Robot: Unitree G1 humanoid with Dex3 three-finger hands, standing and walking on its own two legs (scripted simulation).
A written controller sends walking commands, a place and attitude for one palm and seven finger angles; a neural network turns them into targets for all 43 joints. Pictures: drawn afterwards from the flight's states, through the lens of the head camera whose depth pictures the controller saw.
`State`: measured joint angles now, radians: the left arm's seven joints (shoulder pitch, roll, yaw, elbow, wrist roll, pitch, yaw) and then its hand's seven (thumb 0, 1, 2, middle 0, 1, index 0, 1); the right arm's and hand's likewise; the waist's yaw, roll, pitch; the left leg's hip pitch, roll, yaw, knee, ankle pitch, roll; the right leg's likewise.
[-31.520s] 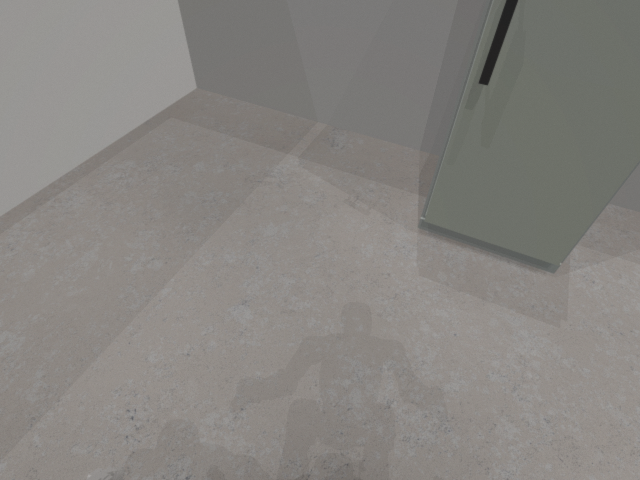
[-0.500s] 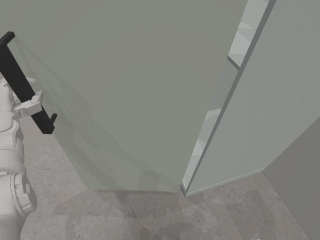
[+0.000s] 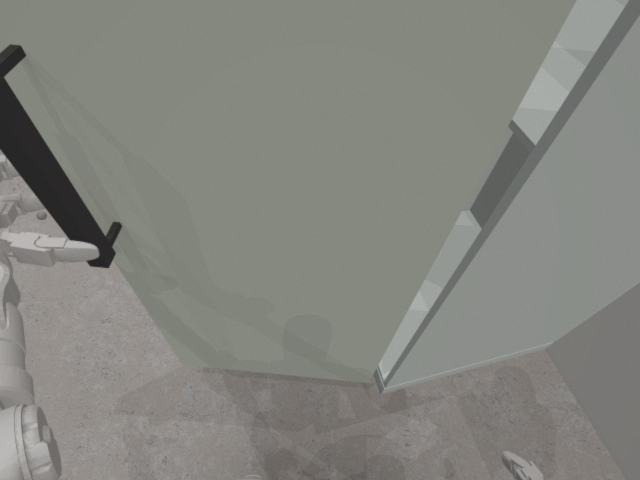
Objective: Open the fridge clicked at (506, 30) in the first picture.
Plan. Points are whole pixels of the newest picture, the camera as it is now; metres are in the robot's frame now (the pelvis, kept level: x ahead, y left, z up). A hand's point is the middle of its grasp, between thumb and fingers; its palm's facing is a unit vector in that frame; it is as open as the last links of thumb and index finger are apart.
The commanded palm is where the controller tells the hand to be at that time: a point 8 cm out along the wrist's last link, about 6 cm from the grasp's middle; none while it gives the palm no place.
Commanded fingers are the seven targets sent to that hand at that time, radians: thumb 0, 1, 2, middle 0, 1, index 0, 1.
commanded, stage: loosen the grip on the handle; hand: left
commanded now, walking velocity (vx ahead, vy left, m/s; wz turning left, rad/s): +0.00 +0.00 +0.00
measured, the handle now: (65, 176) +0.42 +0.33 +0.12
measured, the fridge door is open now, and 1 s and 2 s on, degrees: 70 70 70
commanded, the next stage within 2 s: slip the hand off the handle in 0.02 s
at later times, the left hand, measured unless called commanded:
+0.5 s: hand out of the picture +0.37 +0.42 +0.10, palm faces +0.48 -0.85 -0.22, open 14.7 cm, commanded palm +0.33 +0.45 +0.12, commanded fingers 0.00 -0.55 0.20 -0.25 -1.15 -0.25 -1.15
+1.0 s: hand out of the picture +0.32 +0.43 +0.10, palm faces +0.45 -0.86 -0.23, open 14.7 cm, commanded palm +0.26 +0.46 +0.12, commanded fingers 0.00 -0.55 0.20 -0.25 -1.15 -0.25 -1.15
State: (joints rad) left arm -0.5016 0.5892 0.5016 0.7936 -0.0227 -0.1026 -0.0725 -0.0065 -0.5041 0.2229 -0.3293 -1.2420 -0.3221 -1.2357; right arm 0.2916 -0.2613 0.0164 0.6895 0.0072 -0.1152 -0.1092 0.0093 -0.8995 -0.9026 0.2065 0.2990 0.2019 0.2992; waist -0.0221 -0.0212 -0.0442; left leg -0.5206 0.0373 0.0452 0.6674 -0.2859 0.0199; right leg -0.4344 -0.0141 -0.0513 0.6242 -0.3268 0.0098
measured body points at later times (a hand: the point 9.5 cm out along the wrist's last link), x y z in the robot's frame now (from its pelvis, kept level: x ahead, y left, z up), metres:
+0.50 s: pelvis +0.02 +0.00 -0.01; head +0.08 +0.03 +0.44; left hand +0.34 +0.47 +0.11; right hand +0.12 -0.28 -0.10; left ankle +0.03 +0.11 -0.72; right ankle -0.01 -0.13 -0.72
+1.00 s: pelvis +0.01 +0.02 -0.01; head +0.05 +0.04 +0.44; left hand +0.29 +0.48 +0.11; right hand +0.10 -0.25 -0.10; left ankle +0.03 +0.11 -0.72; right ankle -0.01 -0.13 -0.72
